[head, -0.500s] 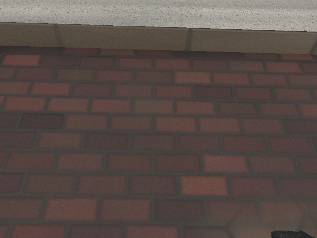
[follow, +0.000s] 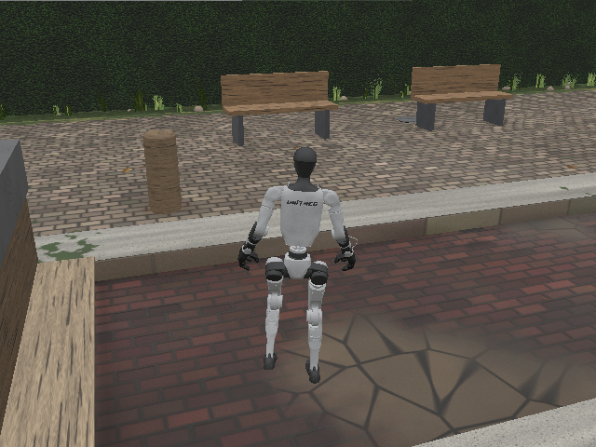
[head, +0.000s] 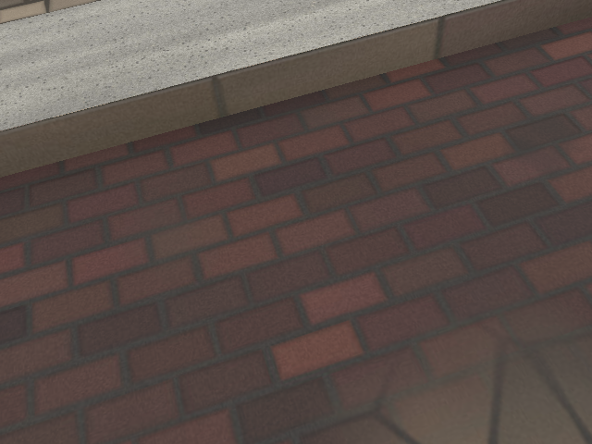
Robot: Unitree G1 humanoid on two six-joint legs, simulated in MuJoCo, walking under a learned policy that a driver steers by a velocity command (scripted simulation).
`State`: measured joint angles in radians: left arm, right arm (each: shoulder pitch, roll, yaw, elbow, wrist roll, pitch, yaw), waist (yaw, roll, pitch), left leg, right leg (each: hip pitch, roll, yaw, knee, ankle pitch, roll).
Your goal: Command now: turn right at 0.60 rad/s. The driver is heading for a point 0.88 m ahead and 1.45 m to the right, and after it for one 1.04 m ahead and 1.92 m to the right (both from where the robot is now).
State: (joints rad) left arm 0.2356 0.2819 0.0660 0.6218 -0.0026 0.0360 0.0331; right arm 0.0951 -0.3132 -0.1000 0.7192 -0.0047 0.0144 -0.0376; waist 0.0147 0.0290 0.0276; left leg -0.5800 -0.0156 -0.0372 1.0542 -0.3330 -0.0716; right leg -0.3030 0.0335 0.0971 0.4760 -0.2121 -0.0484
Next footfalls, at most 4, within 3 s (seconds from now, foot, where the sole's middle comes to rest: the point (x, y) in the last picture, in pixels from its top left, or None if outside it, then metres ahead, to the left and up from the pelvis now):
0.24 left None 0.07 0.13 -0.78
0.66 right None -0.02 -0.13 -0.78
1.10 left None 0.08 0.08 -0.78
1.56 right None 0.01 -0.23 -0.78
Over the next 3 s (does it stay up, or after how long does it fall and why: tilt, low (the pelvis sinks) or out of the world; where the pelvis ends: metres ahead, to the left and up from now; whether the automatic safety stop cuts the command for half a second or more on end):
stays up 0.34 -0.55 -0.01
